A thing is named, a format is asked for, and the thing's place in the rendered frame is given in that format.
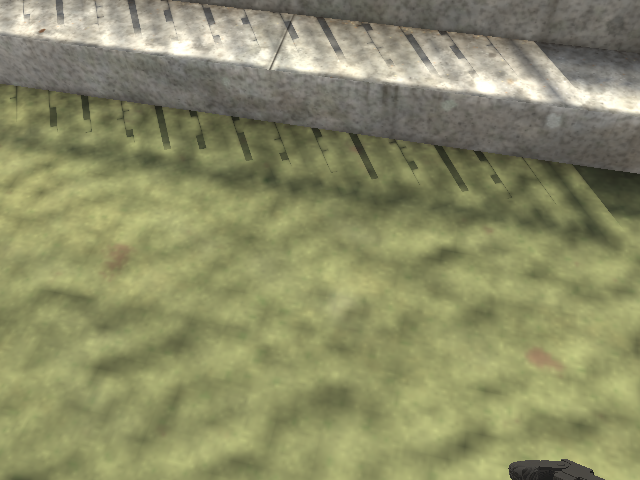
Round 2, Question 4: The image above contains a robot right hand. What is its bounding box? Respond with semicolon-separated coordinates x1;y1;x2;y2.
508;459;605;480

